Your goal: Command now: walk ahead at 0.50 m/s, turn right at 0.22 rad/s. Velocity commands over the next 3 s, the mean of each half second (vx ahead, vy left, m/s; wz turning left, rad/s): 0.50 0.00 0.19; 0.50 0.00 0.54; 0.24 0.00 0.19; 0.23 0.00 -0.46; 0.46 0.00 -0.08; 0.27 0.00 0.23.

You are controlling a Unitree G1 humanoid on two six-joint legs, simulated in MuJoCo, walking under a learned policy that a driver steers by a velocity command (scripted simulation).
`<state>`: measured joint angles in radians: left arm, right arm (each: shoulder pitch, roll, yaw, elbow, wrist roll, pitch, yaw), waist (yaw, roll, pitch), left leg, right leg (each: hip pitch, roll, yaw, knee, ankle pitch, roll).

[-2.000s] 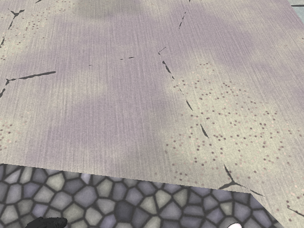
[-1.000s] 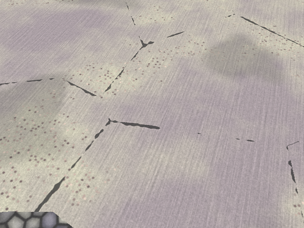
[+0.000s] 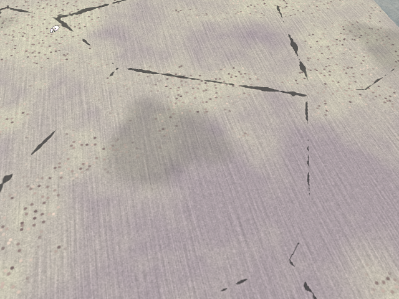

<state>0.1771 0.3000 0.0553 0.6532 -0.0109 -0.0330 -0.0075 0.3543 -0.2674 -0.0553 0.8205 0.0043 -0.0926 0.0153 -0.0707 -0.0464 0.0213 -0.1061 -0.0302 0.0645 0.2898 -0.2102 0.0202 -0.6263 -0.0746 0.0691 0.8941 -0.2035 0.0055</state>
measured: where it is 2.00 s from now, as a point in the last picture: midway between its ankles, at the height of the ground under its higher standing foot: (156, 222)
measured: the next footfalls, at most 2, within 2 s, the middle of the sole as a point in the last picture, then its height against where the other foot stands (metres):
right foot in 0.20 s outside the picture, level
left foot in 0.72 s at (149, 290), level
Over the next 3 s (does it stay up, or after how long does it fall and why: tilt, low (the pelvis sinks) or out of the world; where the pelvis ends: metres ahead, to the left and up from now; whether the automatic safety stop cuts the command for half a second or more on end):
stays up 1.32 0.19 -0.02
